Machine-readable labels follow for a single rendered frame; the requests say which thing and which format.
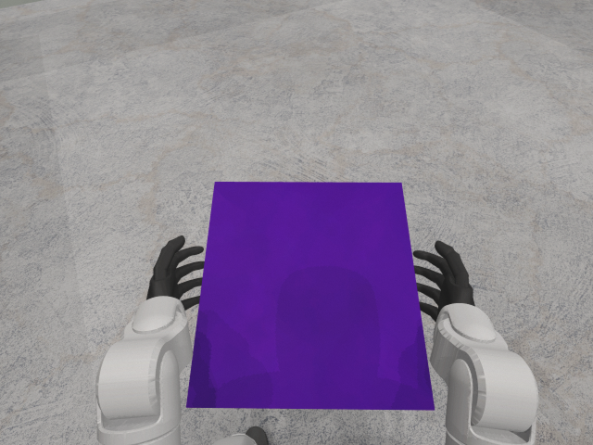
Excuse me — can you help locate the right robot forearm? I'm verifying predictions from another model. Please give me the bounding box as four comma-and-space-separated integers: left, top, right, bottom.
430, 303, 538, 445

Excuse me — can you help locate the carton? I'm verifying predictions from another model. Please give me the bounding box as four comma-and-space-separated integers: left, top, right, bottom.
186, 182, 435, 411

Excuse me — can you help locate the robot right hand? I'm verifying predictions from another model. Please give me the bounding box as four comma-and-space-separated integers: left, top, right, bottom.
413, 240, 475, 322

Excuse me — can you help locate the robot left hand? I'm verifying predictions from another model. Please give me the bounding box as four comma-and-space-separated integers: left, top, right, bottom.
146, 235, 205, 311

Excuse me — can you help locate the left robot forearm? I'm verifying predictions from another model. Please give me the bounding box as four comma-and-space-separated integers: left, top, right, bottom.
95, 296, 193, 445

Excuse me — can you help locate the left robot foot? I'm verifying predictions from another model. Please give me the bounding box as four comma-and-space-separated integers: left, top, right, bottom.
246, 426, 268, 445

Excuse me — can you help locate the robot left shin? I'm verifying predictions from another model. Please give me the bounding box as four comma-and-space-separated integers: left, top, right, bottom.
231, 434, 257, 444

